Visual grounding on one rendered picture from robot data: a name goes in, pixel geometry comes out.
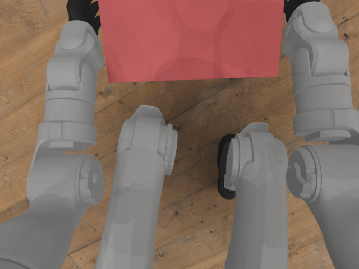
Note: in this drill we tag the robot left forearm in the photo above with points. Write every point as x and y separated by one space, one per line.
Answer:
70 93

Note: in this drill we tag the robot left upper arm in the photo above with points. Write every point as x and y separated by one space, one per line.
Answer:
61 188

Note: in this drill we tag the left robot hand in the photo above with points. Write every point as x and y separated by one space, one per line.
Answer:
83 10

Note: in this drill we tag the robot right upper arm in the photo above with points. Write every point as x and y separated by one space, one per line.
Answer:
326 177

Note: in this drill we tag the robot right forearm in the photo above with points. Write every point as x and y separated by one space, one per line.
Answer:
321 78

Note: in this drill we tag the right robot hand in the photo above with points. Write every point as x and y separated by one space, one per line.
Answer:
291 5

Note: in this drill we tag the carton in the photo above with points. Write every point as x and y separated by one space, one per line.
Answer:
168 40

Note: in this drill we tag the right robot shin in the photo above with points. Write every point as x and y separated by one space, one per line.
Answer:
281 149

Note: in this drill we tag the robot right foot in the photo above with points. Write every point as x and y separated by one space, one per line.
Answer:
221 162

